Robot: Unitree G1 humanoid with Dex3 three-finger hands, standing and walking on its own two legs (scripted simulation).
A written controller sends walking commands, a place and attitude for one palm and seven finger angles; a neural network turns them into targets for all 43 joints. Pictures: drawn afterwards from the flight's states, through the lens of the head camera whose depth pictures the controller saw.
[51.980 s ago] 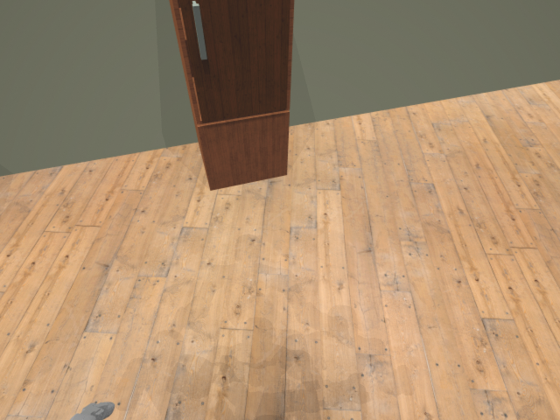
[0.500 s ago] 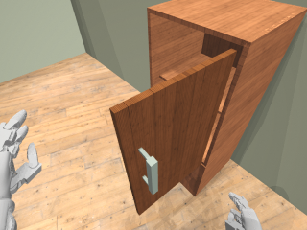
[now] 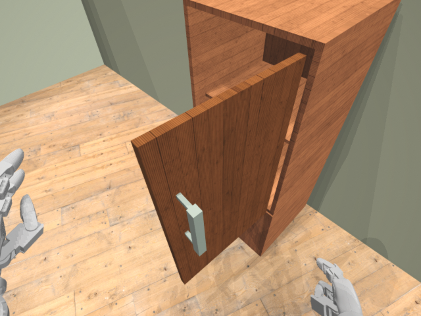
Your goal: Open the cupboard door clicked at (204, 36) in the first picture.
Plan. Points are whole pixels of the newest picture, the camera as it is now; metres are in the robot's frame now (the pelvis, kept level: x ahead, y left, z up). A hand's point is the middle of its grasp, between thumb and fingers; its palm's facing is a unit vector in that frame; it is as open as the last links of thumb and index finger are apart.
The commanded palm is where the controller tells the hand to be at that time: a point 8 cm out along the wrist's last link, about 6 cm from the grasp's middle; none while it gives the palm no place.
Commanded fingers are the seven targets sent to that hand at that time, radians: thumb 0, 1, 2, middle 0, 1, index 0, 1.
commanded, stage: step back with the hand held close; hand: left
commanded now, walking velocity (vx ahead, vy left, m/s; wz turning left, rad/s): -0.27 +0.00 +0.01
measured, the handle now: (191, 225) +0.29 +0.07 +0.01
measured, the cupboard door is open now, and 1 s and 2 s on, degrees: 86 86 86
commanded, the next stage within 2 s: stop stepping back and stand still in 0.92 s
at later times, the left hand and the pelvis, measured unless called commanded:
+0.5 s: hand out of the picture +0.12 +0.29 +0.15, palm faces +0.43 -0.75 -0.51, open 7.4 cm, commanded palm +0.05 +0.33 +0.17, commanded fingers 0.00 0.90 0.90 -0.20 -0.30 -0.20 -0.30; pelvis -0.08 +0.02 -0.02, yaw +3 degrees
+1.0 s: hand out of the picture +0.05 +0.29 +0.17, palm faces +0.38 -0.83 -0.41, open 7.4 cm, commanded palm -0.02 +0.33 +0.17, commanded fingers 0.00 0.90 0.90 -0.20 -0.30 -0.20 -0.30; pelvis -0.16 +0.03 +0.00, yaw -1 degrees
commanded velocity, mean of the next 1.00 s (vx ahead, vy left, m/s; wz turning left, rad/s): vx -0.33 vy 0.00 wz -0.01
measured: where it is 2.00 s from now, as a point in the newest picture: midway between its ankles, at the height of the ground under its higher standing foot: outside the picture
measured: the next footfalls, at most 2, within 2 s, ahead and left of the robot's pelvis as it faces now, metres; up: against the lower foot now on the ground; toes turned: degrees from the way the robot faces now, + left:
right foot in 1.08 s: -0.25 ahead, -0.07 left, +0.00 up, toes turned -5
left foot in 1.30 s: -0.18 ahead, +0.14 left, +0.00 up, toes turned -5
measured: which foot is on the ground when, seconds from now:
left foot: down 0.00-1.00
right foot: down 0.00-0.70, up 0.72-1.00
